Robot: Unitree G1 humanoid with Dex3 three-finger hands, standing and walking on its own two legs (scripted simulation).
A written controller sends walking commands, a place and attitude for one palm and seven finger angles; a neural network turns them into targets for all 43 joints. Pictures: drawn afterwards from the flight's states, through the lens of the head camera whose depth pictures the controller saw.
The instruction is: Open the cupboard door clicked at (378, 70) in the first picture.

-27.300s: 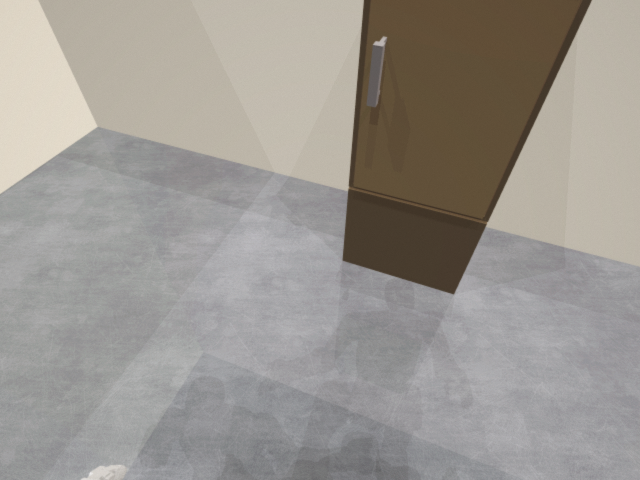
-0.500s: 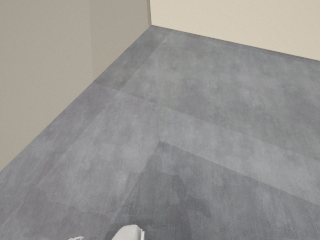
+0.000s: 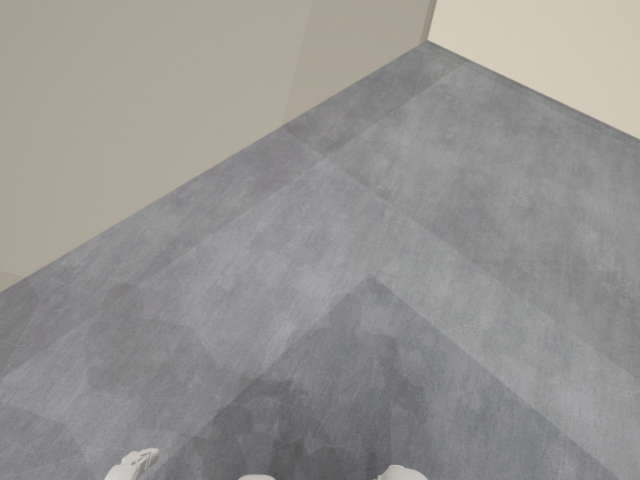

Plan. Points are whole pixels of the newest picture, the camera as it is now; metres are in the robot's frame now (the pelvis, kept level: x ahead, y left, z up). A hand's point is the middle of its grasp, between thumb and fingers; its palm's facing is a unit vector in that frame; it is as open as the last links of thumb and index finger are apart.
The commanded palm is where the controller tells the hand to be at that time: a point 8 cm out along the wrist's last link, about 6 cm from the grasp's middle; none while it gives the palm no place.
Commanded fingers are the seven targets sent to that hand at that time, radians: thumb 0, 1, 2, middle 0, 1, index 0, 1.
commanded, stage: turn to face it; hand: left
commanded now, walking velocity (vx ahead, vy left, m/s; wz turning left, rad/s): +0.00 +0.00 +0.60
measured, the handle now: out of the picture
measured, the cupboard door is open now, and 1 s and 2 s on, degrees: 42 42 42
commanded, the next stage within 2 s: none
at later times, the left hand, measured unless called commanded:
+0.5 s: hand out of the picture +0.02 +0.22 -0.18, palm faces +0.31 -0.92 -0.24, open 7.3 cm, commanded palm none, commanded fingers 0.00 0.90 0.90 -0.20 -0.30 -0.20 -0.30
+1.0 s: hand out of the picture -0.03 +0.15 -0.17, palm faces +0.59 -0.78 -0.22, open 7.3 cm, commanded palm none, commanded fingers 0.00 0.90 0.90 -0.20 -0.30 -0.20 -0.30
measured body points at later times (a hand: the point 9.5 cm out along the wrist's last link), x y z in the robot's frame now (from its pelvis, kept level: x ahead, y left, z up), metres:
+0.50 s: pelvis +0.01 -0.01 -0.01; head +0.06 +0.03 +0.44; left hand +0.01 +0.27 -0.16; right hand +0.17 -0.23 -0.13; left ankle -0.01 +0.10 -0.74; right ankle +0.02 -0.16 -0.67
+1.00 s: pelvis +0.03 -0.03 +0.00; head +0.08 +0.01 +0.44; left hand -0.06 +0.20 -0.15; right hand +0.27 -0.19 -0.14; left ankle -0.03 +0.06 -0.71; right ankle +0.08 -0.16 -0.74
